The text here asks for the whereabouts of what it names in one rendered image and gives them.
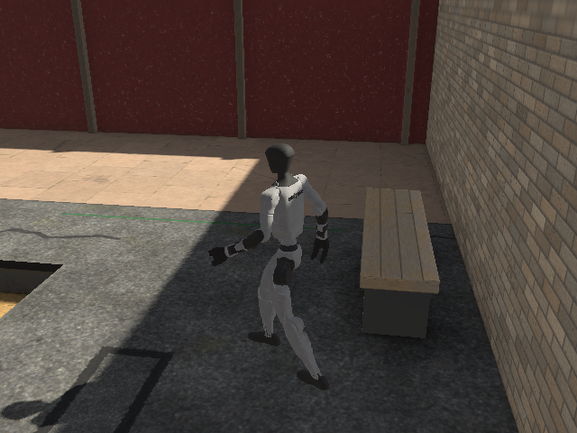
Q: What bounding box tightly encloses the robot left thigh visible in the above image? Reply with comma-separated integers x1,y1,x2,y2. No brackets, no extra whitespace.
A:
268,260,305,334

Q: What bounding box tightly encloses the robot right forearm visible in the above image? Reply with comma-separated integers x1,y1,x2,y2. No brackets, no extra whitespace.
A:
316,208,328,240

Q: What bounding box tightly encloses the robot right hand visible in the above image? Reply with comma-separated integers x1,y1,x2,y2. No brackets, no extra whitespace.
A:
311,238,329,263

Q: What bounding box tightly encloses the robot left forearm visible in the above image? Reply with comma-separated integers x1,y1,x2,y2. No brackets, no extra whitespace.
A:
224,230,264,257

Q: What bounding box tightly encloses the right robot upper arm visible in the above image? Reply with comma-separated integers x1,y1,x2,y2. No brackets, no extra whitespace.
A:
293,174,326,217

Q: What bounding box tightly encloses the robot left hand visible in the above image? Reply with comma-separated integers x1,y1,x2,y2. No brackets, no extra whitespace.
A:
208,247,228,266

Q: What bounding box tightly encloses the left robot upper arm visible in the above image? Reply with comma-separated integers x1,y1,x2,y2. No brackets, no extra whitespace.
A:
255,188,279,243

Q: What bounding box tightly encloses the humanoid robot head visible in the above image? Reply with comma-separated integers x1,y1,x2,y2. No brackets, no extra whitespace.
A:
265,143,298,187

